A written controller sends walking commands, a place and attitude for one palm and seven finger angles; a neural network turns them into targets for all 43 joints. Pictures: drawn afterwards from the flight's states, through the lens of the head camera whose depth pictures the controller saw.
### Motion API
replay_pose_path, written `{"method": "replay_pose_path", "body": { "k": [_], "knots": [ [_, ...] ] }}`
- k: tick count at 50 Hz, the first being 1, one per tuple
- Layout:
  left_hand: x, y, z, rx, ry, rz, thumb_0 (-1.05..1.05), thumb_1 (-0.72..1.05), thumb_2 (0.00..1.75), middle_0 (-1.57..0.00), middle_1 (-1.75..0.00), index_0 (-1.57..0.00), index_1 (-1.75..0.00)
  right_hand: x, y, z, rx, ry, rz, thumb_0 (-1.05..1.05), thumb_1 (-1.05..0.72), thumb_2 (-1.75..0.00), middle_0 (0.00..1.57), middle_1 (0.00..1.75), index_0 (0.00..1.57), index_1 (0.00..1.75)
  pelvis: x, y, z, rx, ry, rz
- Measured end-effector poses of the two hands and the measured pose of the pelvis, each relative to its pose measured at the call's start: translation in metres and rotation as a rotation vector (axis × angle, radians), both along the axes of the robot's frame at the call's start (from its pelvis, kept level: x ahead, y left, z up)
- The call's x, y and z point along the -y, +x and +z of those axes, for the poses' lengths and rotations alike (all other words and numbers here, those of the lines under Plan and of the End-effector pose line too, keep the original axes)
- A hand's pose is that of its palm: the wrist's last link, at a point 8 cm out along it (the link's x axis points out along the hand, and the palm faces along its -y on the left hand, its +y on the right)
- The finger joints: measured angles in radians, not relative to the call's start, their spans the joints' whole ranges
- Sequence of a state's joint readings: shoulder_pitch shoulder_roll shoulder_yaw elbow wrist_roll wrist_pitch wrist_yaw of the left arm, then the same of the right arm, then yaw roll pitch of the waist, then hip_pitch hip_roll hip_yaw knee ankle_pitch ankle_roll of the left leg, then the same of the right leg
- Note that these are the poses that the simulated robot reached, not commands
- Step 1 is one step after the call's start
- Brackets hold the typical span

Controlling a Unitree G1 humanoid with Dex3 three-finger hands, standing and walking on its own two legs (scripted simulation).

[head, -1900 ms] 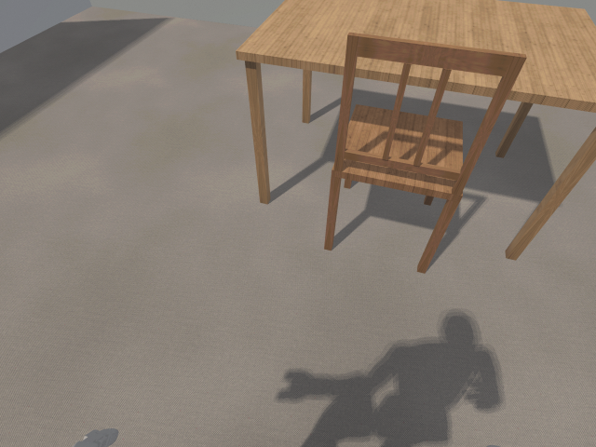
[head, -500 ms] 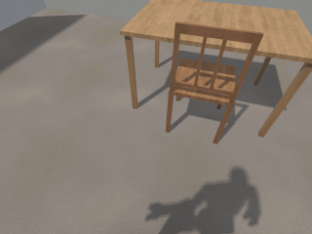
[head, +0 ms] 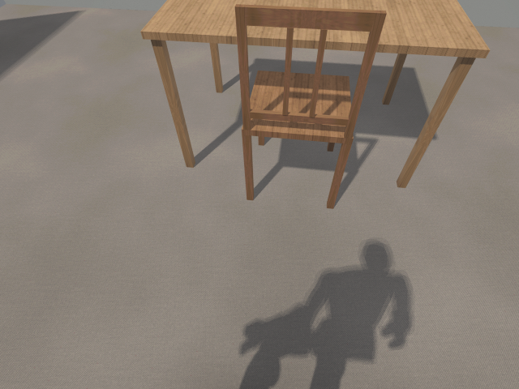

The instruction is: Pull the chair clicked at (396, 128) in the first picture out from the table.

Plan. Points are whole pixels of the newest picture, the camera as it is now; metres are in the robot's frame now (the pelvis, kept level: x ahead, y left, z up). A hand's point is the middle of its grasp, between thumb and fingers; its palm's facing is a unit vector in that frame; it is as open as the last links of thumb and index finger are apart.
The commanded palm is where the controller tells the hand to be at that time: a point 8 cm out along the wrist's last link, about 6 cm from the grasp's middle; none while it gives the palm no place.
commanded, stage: walk to a spot facing it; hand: left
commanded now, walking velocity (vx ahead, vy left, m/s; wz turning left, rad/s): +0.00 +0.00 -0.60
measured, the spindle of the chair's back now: (287, 74) +1.02 +0.01 -0.08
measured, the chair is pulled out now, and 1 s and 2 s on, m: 0.00 0.00 0.00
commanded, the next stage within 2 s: turn to face it in 1.16 s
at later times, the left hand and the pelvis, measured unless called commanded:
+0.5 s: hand out of the picture +0.09 +0.22 -0.15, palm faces -0.14 -0.96 -0.23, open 7.4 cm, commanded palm none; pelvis +0.03 +0.02 +0.01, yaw -16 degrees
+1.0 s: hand (278, 257) +0.41 +0.00 -0.17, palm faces -0.61 -0.78 -0.17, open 7.4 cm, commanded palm none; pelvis +0.17 -0.06 -0.02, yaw -34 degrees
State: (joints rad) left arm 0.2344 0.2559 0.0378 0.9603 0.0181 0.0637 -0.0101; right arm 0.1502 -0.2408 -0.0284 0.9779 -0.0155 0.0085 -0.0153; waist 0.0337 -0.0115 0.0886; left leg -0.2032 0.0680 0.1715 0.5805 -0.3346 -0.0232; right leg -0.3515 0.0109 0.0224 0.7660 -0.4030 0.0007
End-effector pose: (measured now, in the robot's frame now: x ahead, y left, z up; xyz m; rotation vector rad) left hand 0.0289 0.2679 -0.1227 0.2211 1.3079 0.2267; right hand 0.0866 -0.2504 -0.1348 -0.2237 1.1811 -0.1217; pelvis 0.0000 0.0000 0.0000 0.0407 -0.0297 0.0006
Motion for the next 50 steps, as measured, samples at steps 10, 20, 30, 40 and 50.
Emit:
{"method": "replay_pose_path", "body": {
  "k": [10,20,30,40,50],
  "knots": [
    [0.042,0.000,0.008,-0.010,-0.035,-0.055,0.01,0.91,0.90,-0.21,-0.30,-0.20,-0.30,0.014,-0.031,-0.002,-0.048,0.040,-0.102,0.01,-0.91,-0.90,0.20,0.30,0.20,0.29,0.015,-0.005,0.008,-0.031,-0.012,-0.087],
    [0.023,0.027,0.015,-0.010,-0.054,-0.136,0.01,0.90,0.90,-0.21,-0.30,-0.20,-0.30,0.014,-0.025,0.026,0.036,-0.001,-0.193,0.01,-0.91,-0.90,0.20,0.30,0.20,0.29,-0.002,0.015,0.020,-0.072,-0.009,-0.203],
    [-0.016,0.121,-0.004,0.000,-0.069,-0.282,0.01,0.91,0.90,-0.20,-0.30,-0.20,-0.30,-0.021,-0.031,0.040,0.101,-0.066,-0.324,0.00,-0.91,-0.90,0.20,0.30,0.20,0.29,-0.032,0.058,0.013,-0.060,-0.041,-0.332],
    [0.062,0.276,0.000,0.109,-0.131,-0.523,0.01,0.91,0.90,-0.20,-0.29,-0.19,-0.30,-0.074,-0.115,0.028,-0.208,0.023,-0.577,0.00,-0.91,-0.90,0.20,0.30,0.20,0.29,-0.011,0.114,0.014,-0.051,-0.049,-0.473],
    [0.220,0.403,-0.018,0.250,-0.206,-0.770,0.01,0.91,0.90,-0.20,-0.30,-0.20,-0.30,-0.082,-0.143,0.000,-0.452,0.160,-0.815,0.01,-0.91,-0.90,0.20,0.30,0.20,0.29,0.056,0.173,-0.020,-0.028,-0.040,-0.598]
  ]
}}
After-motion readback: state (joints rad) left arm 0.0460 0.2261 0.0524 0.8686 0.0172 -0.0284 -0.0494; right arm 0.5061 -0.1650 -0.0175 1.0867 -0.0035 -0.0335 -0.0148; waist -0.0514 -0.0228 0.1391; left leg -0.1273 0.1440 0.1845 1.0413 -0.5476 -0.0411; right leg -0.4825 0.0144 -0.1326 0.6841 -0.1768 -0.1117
